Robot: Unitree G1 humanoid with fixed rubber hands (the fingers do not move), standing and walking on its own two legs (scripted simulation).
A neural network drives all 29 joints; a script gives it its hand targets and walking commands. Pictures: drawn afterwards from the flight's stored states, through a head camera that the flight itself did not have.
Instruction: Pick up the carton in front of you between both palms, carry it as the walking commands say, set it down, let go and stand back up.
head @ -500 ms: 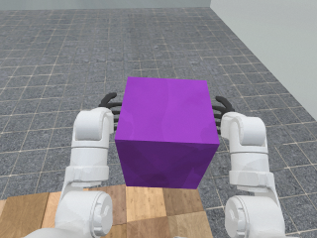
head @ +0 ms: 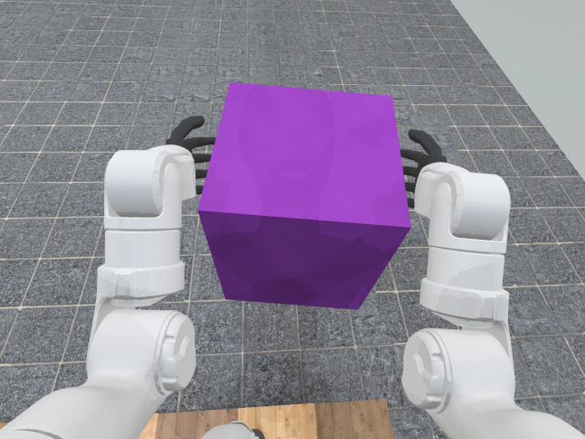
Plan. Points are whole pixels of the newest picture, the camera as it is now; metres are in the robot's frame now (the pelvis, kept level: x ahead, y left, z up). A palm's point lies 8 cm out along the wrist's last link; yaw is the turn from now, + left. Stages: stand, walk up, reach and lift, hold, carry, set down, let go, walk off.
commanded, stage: carry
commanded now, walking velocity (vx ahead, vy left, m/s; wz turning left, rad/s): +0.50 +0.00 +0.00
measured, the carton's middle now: (300, 207) +0.40 +0.00 +0.07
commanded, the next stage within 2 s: none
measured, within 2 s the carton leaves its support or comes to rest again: neither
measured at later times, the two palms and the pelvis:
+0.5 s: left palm (225, 123) +0.62 +0.14 +0.03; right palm (381, 127) +0.64 -0.15 +0.03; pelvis +0.35 -0.02 -0.03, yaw +1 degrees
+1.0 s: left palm (225, 17) +0.96 +0.19 +0.07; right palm (351, 28) +0.94 -0.11 +0.08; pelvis +0.65 +0.05 -0.02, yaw -1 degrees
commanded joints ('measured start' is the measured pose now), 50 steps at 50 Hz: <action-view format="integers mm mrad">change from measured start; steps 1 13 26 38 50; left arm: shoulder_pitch -701 -253 79 73 -29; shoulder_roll -1136 -1214 -1262 -1018 -1138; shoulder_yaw -566 -654 -899 -872 -799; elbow -78 -181 -413 -330 -312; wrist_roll -375 -206 -371 -326 -327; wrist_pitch -14 -129 -196 -232 -152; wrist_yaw -229 -227 -331 -310 -264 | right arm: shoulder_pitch -738 -381 105 70 -97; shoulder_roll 1061 1240 1166 975 1071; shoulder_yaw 591 730 867 873 833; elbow -118 -191 -371 -304 -330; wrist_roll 482 503 381 395 483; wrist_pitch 3 -101 -173 -211 -128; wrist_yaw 234 315 290 280 295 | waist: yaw -62 -55 26 14 0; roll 96 123 -39 -98 127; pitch -521 -374 -421 -287 -345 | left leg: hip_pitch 727 561 -172 199 442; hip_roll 287 170 135 11 330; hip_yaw -389 -109 -66 158 -198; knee -114 -143 471 -121 -418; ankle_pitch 434 439 -307 -49 -190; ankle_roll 92 -7 -146 -85 35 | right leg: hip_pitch -364 -34 411 344 -243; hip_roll -52 -30 -342 -217 -154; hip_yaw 26 -111 207 -124 -58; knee -57 -819 -940 -706 -293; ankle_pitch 48 722 485 747 222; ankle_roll -3 -19 -191 -63 28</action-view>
